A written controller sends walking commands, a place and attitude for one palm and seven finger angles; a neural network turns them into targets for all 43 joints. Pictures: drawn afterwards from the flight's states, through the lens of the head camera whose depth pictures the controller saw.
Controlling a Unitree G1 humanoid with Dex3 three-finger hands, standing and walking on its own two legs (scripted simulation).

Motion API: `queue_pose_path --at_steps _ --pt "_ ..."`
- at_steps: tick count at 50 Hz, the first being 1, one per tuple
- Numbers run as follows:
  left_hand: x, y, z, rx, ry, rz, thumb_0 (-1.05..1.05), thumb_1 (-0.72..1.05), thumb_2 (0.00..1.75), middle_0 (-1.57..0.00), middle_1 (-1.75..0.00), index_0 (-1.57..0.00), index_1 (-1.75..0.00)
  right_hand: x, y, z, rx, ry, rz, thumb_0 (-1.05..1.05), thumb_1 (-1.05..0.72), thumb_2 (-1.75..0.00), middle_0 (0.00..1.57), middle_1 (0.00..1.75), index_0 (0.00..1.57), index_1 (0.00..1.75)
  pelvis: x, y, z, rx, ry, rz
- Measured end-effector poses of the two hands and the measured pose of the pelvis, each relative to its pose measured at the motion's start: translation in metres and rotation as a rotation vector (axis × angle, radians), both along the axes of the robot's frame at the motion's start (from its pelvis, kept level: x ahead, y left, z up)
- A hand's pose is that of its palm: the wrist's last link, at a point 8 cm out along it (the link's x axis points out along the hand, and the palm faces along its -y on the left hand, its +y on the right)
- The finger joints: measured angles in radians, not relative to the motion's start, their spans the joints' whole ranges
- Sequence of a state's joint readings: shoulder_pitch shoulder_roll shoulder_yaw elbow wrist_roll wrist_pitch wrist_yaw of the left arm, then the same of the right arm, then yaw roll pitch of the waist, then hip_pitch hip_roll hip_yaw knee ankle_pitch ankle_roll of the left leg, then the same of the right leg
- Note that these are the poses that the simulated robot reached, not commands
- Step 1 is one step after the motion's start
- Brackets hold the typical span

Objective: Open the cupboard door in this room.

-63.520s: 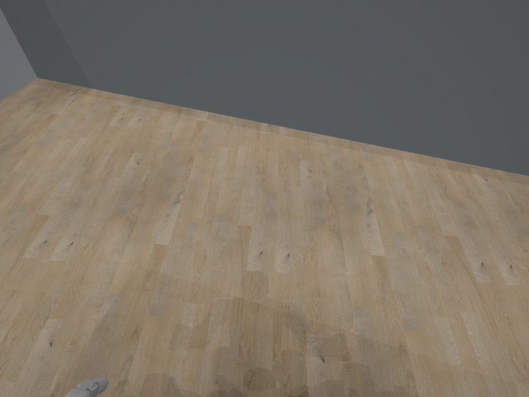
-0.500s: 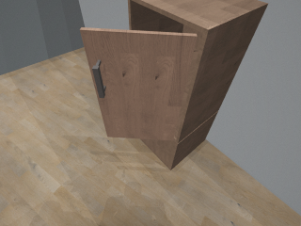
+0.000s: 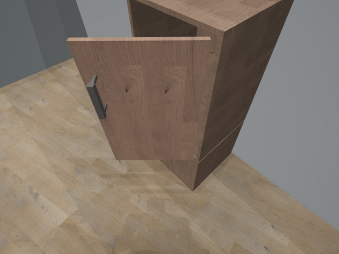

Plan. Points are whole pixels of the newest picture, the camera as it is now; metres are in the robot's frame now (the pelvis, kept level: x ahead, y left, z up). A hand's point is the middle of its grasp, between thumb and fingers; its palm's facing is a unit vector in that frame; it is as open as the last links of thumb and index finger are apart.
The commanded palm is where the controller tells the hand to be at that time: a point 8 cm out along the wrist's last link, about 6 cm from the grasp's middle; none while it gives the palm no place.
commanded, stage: come to a stop and stand still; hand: left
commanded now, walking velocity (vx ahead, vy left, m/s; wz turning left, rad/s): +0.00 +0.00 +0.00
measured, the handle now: (98, 97) +0.53 +0.25 +0.05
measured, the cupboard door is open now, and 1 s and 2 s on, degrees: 46 46 46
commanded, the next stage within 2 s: look again from close up in 0.68 s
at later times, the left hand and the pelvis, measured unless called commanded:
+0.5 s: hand out of the picture -0.02 +0.16 -0.17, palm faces +0.01 -0.98 -0.22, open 7.4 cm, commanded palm none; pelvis -0.02 -0.01 +0.00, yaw +1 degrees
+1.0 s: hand out of the picture +0.00 +0.16 -0.16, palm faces +0.03 -0.98 -0.21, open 7.3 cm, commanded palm none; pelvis +0.00 -0.01 +0.01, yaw +1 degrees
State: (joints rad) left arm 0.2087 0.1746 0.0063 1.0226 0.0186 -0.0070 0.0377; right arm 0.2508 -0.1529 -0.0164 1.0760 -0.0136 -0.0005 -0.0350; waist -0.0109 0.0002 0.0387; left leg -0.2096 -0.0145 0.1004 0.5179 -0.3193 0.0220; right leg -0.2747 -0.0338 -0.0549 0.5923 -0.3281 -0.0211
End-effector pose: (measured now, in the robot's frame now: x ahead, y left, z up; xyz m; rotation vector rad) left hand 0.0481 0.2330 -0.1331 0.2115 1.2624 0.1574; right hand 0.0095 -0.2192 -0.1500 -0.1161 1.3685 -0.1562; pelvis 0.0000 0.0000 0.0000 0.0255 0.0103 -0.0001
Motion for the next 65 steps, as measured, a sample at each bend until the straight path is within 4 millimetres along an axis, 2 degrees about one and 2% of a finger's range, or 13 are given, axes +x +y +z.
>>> queue_pose_path --at_steps 5,10,15,23,29,37,45,65 --pt "0.01 -0.009 0.001 -0.018 -0.038 -0.007 0.0 0.91 0.9 -0.19 -0.3 -0.2 -0.3 0.006 -0.009 0.007 -0.014 -0.035 0.014 0.01 -0.93 -0.9 0.2 0.3 0.2 0.3 -0.002 -0.006 0.003 -0.001 -0.008 -0.004" --pt "0.003 -0.016 0.002 -0.033 -0.044 0.004 0.0 0.92 0.9 -0.2 -0.3 -0.2 -0.3 0.007 -0.016 0.012 -0.022 -0.049 0.03 0.01 -0.93 -0.9 0.2 0.29 0.2 0.3 -0.006 -0.011 0.006 -0.006 -0.016 -0.003" --pt "-0.017 -0.018 0.002 -0.034 -0.003 0.016 0.0 0.92 0.9 -0.2 -0.3 -0.2 -0.3 0.003 -0.02 0.014 -0.021 -0.04 0.043 0.01 -0.93 -0.9 0.2 0.29 0.2 0.3 -0.009 -0.016 0.008 -0.01 -0.019 0.001" --pt "-0.062 -0.021 -0.001 -0.026 0.092 0.038 0.0 0.91 0.9 -0.2 -0.3 -0.2 -0.3 -0.009 -0.022 0.01 -0.009 -0.015 0.048 0.0 -0.92 -0.9 0.2 0.3 0.2 0.3 -0.015 -0.017 0.006 -0.03 -0.018 0.011" --pt "-0.081 -0.016 0.003 -0.018 0.134 0.055 0.01 0.91 0.9 -0.2 -0.3 -0.2 -0.3 -0.016 -0.009 0.001 0.025 -0.023 0.056 0.0 -0.92 -0.9 0.2 0.29 0.2 0.3 -0.015 -0.009 0.004 -0.026 -0.021 0.025" --pt "-0.072 -0.013 0.007 -0.013 0.113 0.062 0.01 0.91 0.9 -0.2 -0.3 -0.2 -0.3 -0.028 0.008 -0.002 0.065 0.018 0.065 0.01 -0.93 -0.9 0.2 0.29 0.2 0.3 -0.012 -0.006 0.006 -0.011 -0.024 0.023" --pt "-0.058 -0.018 0.004 -0.029 0.111 0.055 0.01 0.92 0.9 -0.2 -0.3 -0.2 -0.3 -0.029 0.009 0.001 0.062 0.048 0.058 0.01 -0.92 -0.9 0.2 0.3 0.2 0.3 -0.006 -0.008 0.007 -0.007 -0.016 0.019" --pt "-0.043 -0.026 0.0 -0.043 0.117 0.066 0.01 0.91 0.9 -0.2 -0.3 -0.2 -0.3 0.011 -0.015 0.007 -0.001 0.013 0.069 0.01 -0.92 -0.9 0.2 0.29 0.2 0.3 0.012 -0.016 0.008 -0.009 -0.018 0.019"
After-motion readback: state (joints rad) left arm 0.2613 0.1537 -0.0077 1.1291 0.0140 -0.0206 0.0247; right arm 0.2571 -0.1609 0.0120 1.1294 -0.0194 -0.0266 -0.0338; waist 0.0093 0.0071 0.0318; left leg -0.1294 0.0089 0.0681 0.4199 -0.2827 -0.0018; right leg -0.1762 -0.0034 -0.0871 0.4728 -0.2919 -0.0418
